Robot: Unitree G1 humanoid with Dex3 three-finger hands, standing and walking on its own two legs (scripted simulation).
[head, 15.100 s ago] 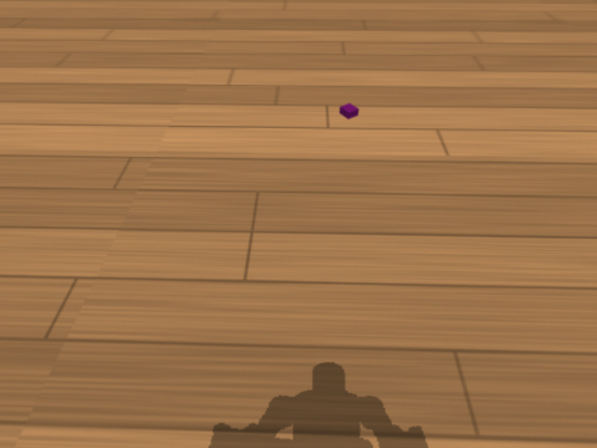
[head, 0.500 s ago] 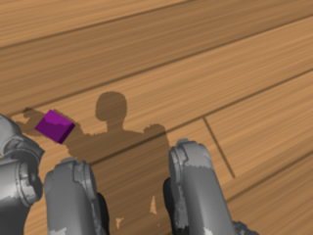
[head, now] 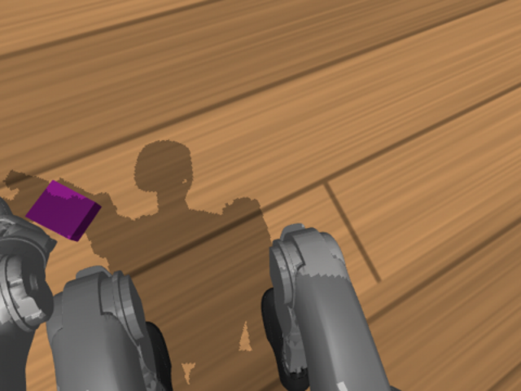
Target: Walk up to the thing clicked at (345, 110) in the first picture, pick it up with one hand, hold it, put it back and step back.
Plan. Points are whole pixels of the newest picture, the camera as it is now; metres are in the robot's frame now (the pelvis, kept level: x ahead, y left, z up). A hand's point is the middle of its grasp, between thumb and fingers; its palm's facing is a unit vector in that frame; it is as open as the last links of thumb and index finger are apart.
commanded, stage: rise first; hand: left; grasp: from above
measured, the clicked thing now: (65, 211) +0.45 +0.28 -0.30
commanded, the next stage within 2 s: approach in 1.58 s
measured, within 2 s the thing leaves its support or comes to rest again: neither
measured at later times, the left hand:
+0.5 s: hand (17, 224) +0.42 +0.31 -0.19, palm faces -0.18 -0.38 -0.91, open 14.3 cm
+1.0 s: hand (17, 219) +0.42 +0.31 -0.20, palm faces -0.18 -0.38 -0.91, open 14.3 cm
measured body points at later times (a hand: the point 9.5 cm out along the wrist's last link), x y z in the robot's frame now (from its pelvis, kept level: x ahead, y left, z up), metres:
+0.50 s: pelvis +0.00 +0.00 -0.01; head +0.25 +0.05 +0.36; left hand +0.42 +0.33 -0.14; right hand -0.01 -0.26 -0.11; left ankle +0.08 +0.14 -0.29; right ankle +0.10 -0.12 -0.29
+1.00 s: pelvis +0.00 +0.00 -0.01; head +0.25 +0.05 +0.36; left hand +0.43 +0.33 -0.14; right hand -0.01 -0.25 -0.10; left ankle +0.08 +0.14 -0.29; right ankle +0.10 -0.12 -0.29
